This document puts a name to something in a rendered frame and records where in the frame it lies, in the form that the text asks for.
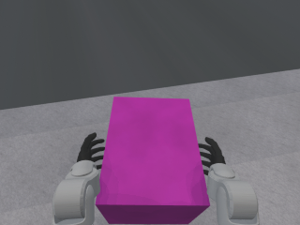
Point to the robot left hand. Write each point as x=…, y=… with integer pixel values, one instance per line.
x=86, y=152

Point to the robot right hand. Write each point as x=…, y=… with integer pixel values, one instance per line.
x=215, y=156

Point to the left robot forearm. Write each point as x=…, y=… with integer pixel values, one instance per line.
x=73, y=202

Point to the carton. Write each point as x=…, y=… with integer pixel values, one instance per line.
x=152, y=171

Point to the right robot forearm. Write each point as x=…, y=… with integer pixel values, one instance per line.
x=237, y=202

